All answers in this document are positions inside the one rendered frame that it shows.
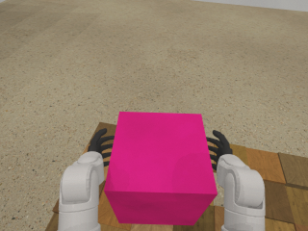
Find robot left forearm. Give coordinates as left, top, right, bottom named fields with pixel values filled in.
left=58, top=151, right=105, bottom=231

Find carton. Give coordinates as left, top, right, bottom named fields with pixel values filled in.
left=104, top=112, right=218, bottom=226

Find left robot hand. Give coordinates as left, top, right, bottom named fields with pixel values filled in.
left=88, top=128, right=115, bottom=167

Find robot right forearm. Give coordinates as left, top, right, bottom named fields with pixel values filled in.
left=217, top=154, right=266, bottom=231

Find right robot hand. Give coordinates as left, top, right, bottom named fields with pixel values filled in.
left=206, top=130, right=233, bottom=170

